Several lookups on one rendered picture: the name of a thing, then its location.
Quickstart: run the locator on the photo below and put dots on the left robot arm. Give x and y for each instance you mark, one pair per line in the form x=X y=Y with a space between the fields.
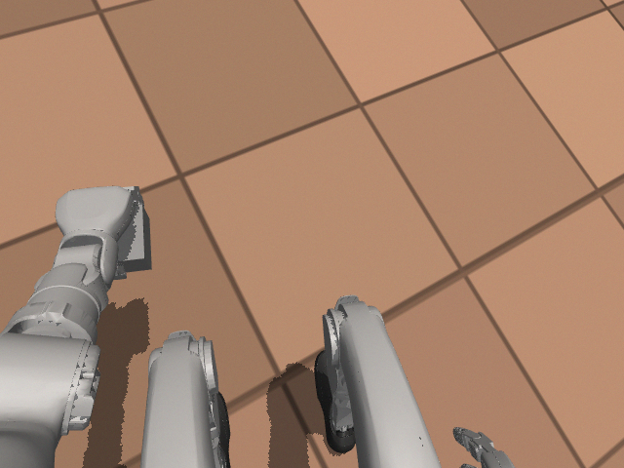
x=48 y=354

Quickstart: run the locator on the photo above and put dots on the small box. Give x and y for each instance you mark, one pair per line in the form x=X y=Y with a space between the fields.
x=134 y=245

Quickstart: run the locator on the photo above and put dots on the right robot hand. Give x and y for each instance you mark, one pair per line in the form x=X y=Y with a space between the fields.
x=482 y=449

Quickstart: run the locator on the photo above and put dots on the left robot hand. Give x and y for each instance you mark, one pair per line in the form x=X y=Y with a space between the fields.
x=109 y=209

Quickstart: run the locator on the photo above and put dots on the right robot foot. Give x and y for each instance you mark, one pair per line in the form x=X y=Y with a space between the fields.
x=339 y=441

